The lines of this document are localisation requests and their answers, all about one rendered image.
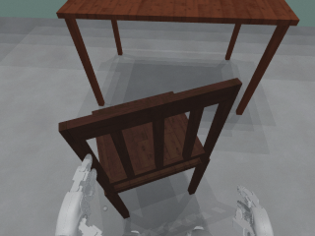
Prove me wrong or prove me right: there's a chair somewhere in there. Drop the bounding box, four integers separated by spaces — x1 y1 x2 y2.
58 78 242 219

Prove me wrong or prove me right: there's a table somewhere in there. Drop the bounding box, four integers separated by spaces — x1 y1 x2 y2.
56 0 300 115

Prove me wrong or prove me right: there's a right robot hand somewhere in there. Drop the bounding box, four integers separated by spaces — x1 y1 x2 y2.
232 185 274 236

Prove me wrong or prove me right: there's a left robot hand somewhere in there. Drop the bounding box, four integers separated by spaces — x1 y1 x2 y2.
55 153 104 236

